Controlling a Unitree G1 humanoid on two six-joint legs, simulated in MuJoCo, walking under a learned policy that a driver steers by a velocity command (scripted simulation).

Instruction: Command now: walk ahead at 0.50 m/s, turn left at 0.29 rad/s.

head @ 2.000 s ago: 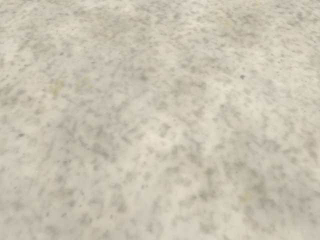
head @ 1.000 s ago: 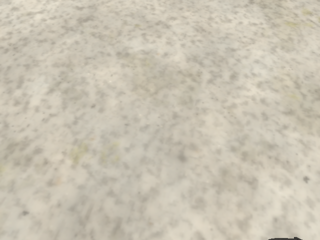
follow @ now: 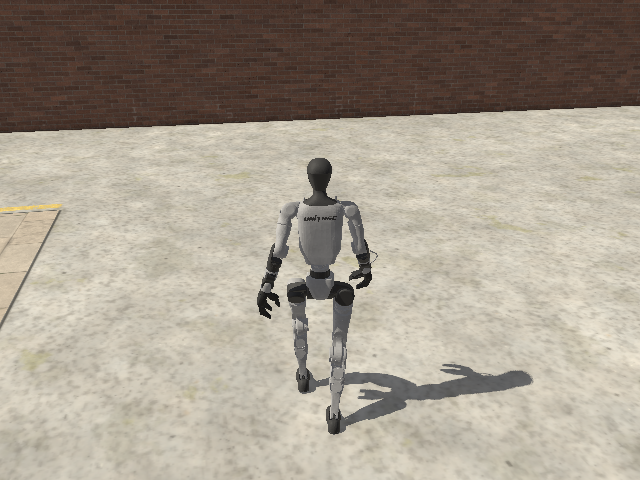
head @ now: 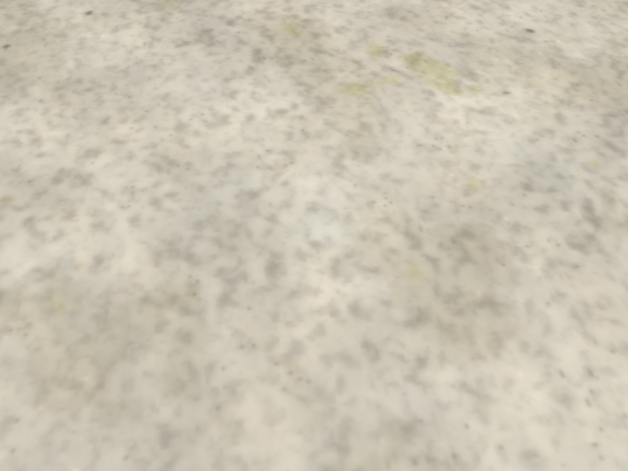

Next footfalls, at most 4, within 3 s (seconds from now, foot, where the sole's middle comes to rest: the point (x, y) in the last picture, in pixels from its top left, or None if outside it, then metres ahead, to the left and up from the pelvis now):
0.02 left None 0.18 0.08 -0.76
0.56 right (363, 453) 0.50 -0.04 -0.76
1.06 left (220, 393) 0.61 0.28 -0.76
1.56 right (255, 272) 0.94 0.24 -0.76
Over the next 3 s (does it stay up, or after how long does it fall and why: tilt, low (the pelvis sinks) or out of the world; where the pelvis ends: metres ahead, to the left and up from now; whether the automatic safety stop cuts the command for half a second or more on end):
stays up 0.83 0.30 0.02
